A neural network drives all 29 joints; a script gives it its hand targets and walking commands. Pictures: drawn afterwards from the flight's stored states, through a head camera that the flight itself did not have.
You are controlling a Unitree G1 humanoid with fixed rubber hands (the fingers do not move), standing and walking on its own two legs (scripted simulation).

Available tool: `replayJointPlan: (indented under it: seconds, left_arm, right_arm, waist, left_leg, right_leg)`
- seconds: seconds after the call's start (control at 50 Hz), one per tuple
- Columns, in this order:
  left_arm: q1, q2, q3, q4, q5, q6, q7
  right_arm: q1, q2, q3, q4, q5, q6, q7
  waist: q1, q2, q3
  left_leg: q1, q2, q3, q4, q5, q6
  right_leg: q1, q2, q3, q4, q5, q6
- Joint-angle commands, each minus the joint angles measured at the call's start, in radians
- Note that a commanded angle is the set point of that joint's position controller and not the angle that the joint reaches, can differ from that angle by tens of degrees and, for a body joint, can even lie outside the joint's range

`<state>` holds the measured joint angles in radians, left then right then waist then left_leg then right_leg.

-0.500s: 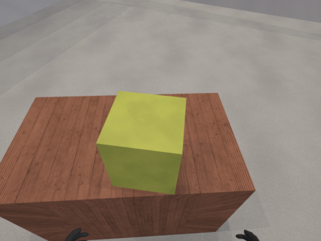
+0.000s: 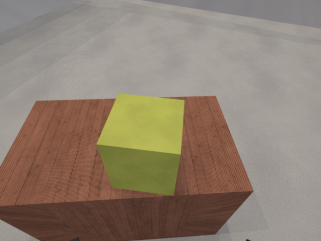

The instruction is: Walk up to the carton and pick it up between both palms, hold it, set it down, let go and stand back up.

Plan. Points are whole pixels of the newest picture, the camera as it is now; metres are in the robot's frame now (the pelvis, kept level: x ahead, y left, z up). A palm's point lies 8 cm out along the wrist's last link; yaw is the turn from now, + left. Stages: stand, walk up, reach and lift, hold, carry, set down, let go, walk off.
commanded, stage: stand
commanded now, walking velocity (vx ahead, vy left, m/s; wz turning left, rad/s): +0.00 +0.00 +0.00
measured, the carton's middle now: (146, 145) +0.42 +0.05 -0.05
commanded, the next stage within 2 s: none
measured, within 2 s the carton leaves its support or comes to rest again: neither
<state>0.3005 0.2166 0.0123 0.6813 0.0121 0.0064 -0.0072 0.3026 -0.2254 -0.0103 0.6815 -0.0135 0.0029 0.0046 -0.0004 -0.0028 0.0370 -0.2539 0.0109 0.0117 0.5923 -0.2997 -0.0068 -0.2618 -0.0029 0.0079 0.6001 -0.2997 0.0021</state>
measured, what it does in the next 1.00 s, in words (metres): stands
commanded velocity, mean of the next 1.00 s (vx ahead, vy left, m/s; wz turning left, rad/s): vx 0.00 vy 0.00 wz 0.00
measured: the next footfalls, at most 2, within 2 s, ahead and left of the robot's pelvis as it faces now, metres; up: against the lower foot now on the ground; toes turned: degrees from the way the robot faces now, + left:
none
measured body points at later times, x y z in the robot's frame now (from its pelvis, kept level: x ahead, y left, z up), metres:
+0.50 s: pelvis +0.00 +0.00 +0.00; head +0.00 +0.00 +0.45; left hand +0.09 +0.24 -0.12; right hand +0.08 -0.25 -0.12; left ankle +0.01 +0.12 -0.73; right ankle +0.02 -0.12 -0.73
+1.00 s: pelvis +0.00 +0.00 +0.00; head +0.00 +0.00 +0.45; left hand +0.07 +0.25 -0.12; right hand +0.07 -0.25 -0.12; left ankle +0.01 +0.12 -0.73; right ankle +0.02 -0.12 -0.73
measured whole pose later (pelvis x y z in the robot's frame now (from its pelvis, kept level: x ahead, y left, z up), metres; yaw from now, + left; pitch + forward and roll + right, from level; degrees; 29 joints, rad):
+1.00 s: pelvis +0.00 +0.00 +0.00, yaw +0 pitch -2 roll +0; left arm 0.33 0.23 0.00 0.77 0.01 0.00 0.00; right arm 0.34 -0.24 0.00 0.75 -0.01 0.00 0.00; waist 0.00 0.00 0.02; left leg -0.24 0.01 0.01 0.54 -0.27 -0.01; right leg -0.25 0.00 0.02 0.55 -0.27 0.00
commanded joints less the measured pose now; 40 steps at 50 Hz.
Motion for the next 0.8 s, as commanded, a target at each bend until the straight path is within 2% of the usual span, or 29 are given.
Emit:
replayJointPlan:
  seconds: [0.0, 0.78]
  left_arm:
    - [-0.013, 0.142, 0.042, -0.100, -0.001, -0.034, 0.007]
    - [0.027, 0.154, 0.027, -0.019, -0.004, -0.031, 0.016]
  right_arm:
    - [-0.007, -0.131, -0.046, -0.098, 0.001, -0.031, -0.008]
    - [0.047, -0.145, -0.034, -0.027, 0.006, -0.028, -0.014]
  waist:
    - [-0.001, 0.001, -0.024]
    - [0.001, -0.004, -0.012]
  left_leg:
    - [-0.009, 0.073, -0.096, -0.123, 0.082, 0.038]
    - [0.002, 0.076, -0.095, -0.159, 0.071, 0.035]
  right_leg:
    - [-0.015, -0.077, 0.100, -0.131, 0.090, -0.037]
    - [-0.015, -0.078, 0.109, -0.166, 0.085, -0.033]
